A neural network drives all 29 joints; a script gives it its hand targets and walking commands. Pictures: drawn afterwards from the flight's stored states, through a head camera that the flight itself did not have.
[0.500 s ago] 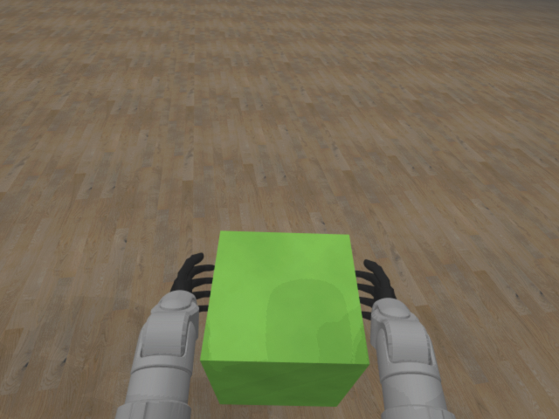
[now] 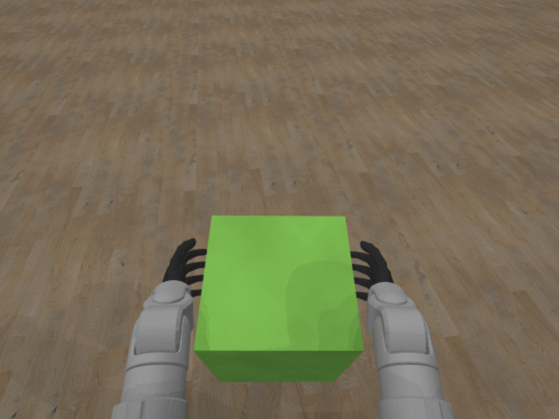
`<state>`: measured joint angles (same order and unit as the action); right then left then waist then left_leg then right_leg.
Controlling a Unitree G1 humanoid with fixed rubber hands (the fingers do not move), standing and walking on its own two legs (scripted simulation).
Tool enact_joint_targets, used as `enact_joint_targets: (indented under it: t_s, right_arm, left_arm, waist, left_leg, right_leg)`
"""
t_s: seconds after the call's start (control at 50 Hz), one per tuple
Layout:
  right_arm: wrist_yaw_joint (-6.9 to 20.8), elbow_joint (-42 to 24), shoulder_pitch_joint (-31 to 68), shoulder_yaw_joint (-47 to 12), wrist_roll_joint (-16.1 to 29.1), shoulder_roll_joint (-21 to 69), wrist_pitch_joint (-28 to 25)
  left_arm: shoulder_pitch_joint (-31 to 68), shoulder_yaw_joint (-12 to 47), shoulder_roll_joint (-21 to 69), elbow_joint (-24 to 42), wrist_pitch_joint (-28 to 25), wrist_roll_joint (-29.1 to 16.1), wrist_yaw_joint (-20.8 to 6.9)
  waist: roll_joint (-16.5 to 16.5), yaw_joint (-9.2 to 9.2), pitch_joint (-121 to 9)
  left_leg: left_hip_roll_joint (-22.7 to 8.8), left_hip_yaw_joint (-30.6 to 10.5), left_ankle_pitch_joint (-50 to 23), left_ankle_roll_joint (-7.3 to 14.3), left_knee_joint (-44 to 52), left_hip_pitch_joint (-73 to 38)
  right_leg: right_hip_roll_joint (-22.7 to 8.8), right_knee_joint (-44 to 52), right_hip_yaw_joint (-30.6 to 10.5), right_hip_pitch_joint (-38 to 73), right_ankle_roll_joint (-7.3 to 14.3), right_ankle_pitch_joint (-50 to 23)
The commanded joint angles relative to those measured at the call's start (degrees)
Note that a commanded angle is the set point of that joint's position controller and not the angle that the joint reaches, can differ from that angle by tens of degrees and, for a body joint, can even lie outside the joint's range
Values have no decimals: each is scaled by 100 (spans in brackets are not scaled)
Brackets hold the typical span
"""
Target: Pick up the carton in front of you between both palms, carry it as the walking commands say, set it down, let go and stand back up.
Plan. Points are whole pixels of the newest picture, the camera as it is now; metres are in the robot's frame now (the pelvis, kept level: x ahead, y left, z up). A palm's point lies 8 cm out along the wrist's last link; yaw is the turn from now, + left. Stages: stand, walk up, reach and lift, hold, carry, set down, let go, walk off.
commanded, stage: carry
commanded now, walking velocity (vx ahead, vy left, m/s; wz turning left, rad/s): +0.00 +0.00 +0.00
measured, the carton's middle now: (277, 305) +0.32 +0.01 -0.04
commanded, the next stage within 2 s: none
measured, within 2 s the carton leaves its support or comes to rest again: neither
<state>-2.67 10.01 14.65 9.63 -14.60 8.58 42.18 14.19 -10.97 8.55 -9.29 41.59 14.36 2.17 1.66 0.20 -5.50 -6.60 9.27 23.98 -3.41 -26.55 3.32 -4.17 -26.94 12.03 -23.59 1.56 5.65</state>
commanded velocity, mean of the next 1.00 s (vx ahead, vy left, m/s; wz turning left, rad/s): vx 0.00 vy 0.00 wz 0.00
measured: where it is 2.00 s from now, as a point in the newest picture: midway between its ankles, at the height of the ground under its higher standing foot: outside the picture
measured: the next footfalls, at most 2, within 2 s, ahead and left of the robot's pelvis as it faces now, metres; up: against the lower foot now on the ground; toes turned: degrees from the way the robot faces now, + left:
left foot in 0.28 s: +0.22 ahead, +0.10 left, +0.00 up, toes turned -18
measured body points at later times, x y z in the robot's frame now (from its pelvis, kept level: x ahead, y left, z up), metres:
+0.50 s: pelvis +0.18 +0.00 +0.01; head +0.17 +0.00 +0.46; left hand +0.49 +0.14 +0.04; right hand +0.49 -0.16 +0.04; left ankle +0.17 +0.10 -0.73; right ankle +0.09 -0.10 -0.73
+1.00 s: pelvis +0.21 -0.02 +0.02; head +0.22 -0.03 +0.47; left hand +0.53 +0.12 +0.05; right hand +0.52 -0.18 +0.04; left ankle +0.18 +0.10 -0.71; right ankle +0.09 -0.11 -0.72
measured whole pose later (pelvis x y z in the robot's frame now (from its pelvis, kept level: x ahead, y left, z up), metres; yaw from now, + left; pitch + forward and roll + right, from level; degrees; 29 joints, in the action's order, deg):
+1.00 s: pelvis +0.21 -0.02 +0.02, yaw -1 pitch +4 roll +1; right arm -3.7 8.5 14.2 9.2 -14.9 8.5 42.2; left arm 14.8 -10.4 8.7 -9.1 41.0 13.7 2.9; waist 0.0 0.7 -4.0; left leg -3.6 10.5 11.5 0.1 -31.4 16.1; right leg -3.2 -21.6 11.0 -3.5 -0.8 17.7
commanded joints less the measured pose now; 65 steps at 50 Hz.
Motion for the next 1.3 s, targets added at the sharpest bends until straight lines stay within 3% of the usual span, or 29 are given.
enact_joint_targets:
  t_s: [0.0,0.02,0.06,0.14,0.18,0.22,0.26,0.32,0.38,0.5,0.7,0.74,0.8,0.82,0.86,0.9,0.92,0.94,0.96,1.0,1.02,1.06,1.08,1.1,1.14,1.2,1.22,1.24,1.28]
  right_arm:
    - [1412,-227,2504,-3045,1496,5189,-386]
    - [1424,-182,2489,-3140,1496,5305,-427]
    - [1437,-313,2535,-3420,1636,5470,-564]
    - [1378,-766,2551,-3681,1732,5460,-725]
    - [1370,-870,2433,-3801,1811,5454,-658]
    - [1376,-979,2439,-3842,1873,5349,-504]
    - [1388,-902,2444,-3725,1849,5139,-320]
    - [1408,-328,1975,-3160,1529,4878,-195]
    - [1403,47,1921,-2779,1274,4858,-263]
    - [1475,-178,2648,-3098,1570,5307,-349]
    - [1431,-539,2504,-3408,1620,5271,-294]
    - [1431,-542,2452,-3394,1605,5252,-289]
    - [1431,-515,2416,-3348,1600,5239,-272]
    - [1429,-512,2422,-3341,1596,5236,-270]
    - [1417,-514,2423,-3331,1579,5229,-273]
    - [1388,-497,2349,-3338,1551,5217,-275]
    - [1373,-448,2306,-3325,1511,5202,-269]
    - [1365,-429,2273,-3314,1476,5165,-275]
    - [1367,-495,2315,-3328,1467,5124,-293]
    - [1393,-616,2493,-3441,1522,5232,-327]
    - [1409,-672,2571,-3487,1578,5291,-337]
    - [1411,-614,2487,-3379,1632,5266,-346]
    - [1412,-585,2399,-3363,1657,5296,-351]
    - [1413,-623,2420,-3386,1672,5270,-349]
    - [1392,-657,2458,-3426,1660,5266,-361]
    - [1351,-689,2440,-3464,1658,5176,-340]
    - [1339,-567,2337,-3380,1595,5092,-322]
    - [1332,-466,2249,-3314,1524,5029,-321]
    - [1352,-408,2293,-3280,1484,5040,-337]
  left_arm:
    - [2129,2744,5196,-241,-366,-1363,-1435]
    - [2347,2943,5324,-136,-433,-1440,-1445]
    - [2384,3210,5443,145,-577,-1559,-1479]
    - [2388,3554,5562,480,-685,-1767,-1492]
    - [2370,3696,5458,679,-633,-1814,-1445]
    - [2364,3809,5330,776,-460,-1800,-1394]
    - [2350,3768,5179,759,-249,-1712,-1345]
    - [2202,3430,4896,456,-101,-1530,-1344]
    - [2176,3150,4886,11,-156,-1360,-1369]
    - [2439,3148,5317,-13,-227,-1466,-1410]
    - [2321,3374,5334,251,-204,-1595,-1422]
    - [2311,3392,5320,293,-203,-1592,-1414]
    - [2331,3410,5314,319,-187,-1585,-1401]
    - [2344,3411,5315,308,-185,-1588,-1401]
    - [2369,3398,5294,255,-189,-1606,-1411]
    - [2390,3354,5251,195,-209,-1609,-1430]
    - [2334,3303,5219,110,-216,-1586,-1437]
    - [2216,3261,5220,38,-216,-1557,-1440]
    - [2104,3231,5212,39,-228,-1526,-1434]
    - [2112,3226,5263,148,-263,-1466,-1415]
    - [2145,3241,5318,224,-277,-1464,-1406]
    - [2268,3328,5354,377,-275,-1510,-1378]
    - [2350,3409,5353,485,-276,-1564,-1367]
    - [2342,3445,5330,449,-255,-1595,-1373]
    - [2540,3639,5335,623,-284,-1734,-1382]
    - [2434,3509,5201,438,-269,-1712,-1373]
    - [2234,3379,5130,231,-253,-1620,-1364]
    - [2084,3272,5078,101,-247,-1539,-1355]
    - [2034,3153,5051,73,-270,-1422,-1350]
  waist:
    - [-1227,128,-1610]
    - [-916,118,-1622]
    - [-802,104,-1725]
    - [-1005,99,-1973]
    - [-936,24,-1969]
    - [-474,10,-1915]
    - [202,39,-1999]
    - [276,-2,-1889]
    - [159,3,-1766]
    - [-44,7,-1789]
    - [-437,31,-1752]
    - [-244,20,-1789]
    - [304,9,-1771]
    - [364,13,-1703]
    - [184,11,-1594]
    - [-522,10,-1479]
    - [-1034,26,-1357]
    - [-1279,83,-1272]
    - [-1269,123,-1256]
    - [-1059,65,-1328]
    - [-800,56,-1515]
    - [209,-9,-2090]
    - [453,-29,-2140]
    - [507,17,-2037]
    - [308,-3,-1759]
    - [-502,17,-1590]
    - [-692,31,-1564]
    - [-779,34,-1572]
    - [-820,28,-1528]
  left_leg:
    - [281,-573,997,230,-3289,3208]
    - [112,-689,899,274,-2944,3016]
    - [190,-522,412,242,-1880,2517]
    - [388,-161,-819,194,-333,1556]
    - [325,21,-2224,224,606,870]
    - [-194,-339,-3188,352,667,-26]
    - [-764,-766,-4946,536,232,-378]
    - [-659,-700,-4797,616,-29,-159]
    - [-494,-555,-5351,600,-274,22]
    - [-399,-431,-5989,580,-553,0]
    - [96,-19,-4435,380,-134,388]
    - [46,-60,-5169,421,-92,-131]
    - [-322,-353,-7073,672,-445,-1166]
    - [-359,-372,-7088,711,-511,-1157]
    - [-224,-276,-6122,663,-638,-517]
    - [75,39,-4099,467,-843,831]
    - [322,258,-2267,331,-635,1690]
    - [500,251,-1005,286,-304,2203]
    - [524,167,-919,326,36,2124]
    - [430,151,-2239,381,662,1042]
    - [268,76,-3468,411,493,114]
    - [-508,-553,-7139,880,-474,-1586]
    - [-721,-707,-7831,1036,-561,-1780]
    - [-792,-739,-7757,1052,-624,-1644]
    - [-459,-464,-5788,801,-406,-421]
    - [-47,-70,-3892,476,-739,840]
    - [77,22,-3166,378,-703,1036]
    - [145,24,-2677,363,-547,1061]
    - [125,-3,-2817,374,-294,754]
  right_leg:
    - [-1999,799,-2614,3513,1055,-3574]
    - [-1879,716,-2125,3266,922,-3434]
    - [-1483,881,-1364,2964,586,-2992]
    - [-1174,657,-670,2798,449,-2804]
    - [-1026,389,-392,2544,262,-2074]
    - [-848,90,-270,1813,-38,-1080]
    - [-563,14,-341,1433,-285,120]
    - [-543,24,-523,1732,-281,-689]
    - [-511,-184,-497,1768,-325,-1331]
    - [-415,-296,-423,1731,-362,-2023]
    - [-462,-374,-362,2448,-310,-3754]
    - [-388,-509,-302,2067,-340,-3255]
    - [-130,125,-239,1116,-395,-1057]
    - [-91,497,-258,1131,-385,-787]
    - [-128,780,-274,1769,-383,-1782]
    - [-393,388,-309,2975,-380,-4037]
    - [-663,28,-460,3631,-217,-5408]
    - [-827,-99,-592,4049,-14,-6064]
    - [-863,-146,-638,3986,96,-6016]
    - [-774,-294,-526,3167,33,-5272]
    - [-673,-490,-432,2464,-98,-4342]
    - [-376,-844,-371,1073,-289,-1594]
    - [-220,-681,-399,825,-308,-455]
    - [-191,93,-478,794,-282,175]
    - [-239,549,-540,1702,-285,-516]
    - [-596,-121,-525,2835,-280,-3862]
    - [-755,-204,-568,2929,-221,-4601]
    - [-846,-230,-605,2944,-168,-4924]
    - [-777,-332,-512,2570,-89,-4445]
